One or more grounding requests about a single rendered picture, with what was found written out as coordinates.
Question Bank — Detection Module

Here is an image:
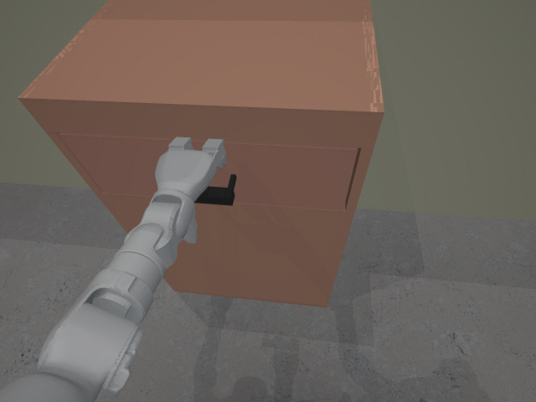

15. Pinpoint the robot left hand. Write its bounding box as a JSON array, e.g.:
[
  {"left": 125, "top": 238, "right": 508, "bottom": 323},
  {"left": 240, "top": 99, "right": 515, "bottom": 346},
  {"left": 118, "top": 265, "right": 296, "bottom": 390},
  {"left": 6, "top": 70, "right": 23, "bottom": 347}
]
[{"left": 155, "top": 137, "right": 226, "bottom": 244}]

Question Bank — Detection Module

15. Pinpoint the robot left forearm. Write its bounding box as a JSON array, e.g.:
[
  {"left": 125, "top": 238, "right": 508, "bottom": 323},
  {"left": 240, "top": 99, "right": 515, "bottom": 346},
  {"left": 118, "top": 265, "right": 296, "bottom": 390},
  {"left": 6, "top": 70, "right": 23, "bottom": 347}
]
[{"left": 37, "top": 189, "right": 195, "bottom": 370}]

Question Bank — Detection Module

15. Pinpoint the handle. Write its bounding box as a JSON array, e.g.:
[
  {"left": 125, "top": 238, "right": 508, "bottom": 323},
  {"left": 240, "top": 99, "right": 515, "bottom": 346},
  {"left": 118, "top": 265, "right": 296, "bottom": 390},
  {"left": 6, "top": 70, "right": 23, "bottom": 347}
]
[{"left": 195, "top": 174, "right": 236, "bottom": 206}]

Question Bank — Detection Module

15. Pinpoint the cabinet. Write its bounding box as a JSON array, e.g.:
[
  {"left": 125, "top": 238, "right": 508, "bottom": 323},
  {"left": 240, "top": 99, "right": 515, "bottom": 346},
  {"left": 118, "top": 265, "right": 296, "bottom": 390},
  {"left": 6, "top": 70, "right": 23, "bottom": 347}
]
[{"left": 18, "top": 0, "right": 384, "bottom": 308}]

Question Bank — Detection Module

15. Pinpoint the left robot upper arm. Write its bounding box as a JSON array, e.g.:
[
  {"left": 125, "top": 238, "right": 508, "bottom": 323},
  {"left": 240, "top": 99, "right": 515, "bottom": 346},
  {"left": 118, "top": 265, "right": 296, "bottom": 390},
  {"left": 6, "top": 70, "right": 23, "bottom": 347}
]
[{"left": 0, "top": 302, "right": 144, "bottom": 402}]

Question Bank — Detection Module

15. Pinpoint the drawer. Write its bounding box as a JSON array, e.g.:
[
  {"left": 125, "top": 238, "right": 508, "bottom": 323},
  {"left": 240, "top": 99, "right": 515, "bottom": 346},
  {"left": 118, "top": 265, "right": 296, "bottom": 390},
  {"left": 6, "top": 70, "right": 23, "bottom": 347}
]
[{"left": 59, "top": 132, "right": 358, "bottom": 210}]

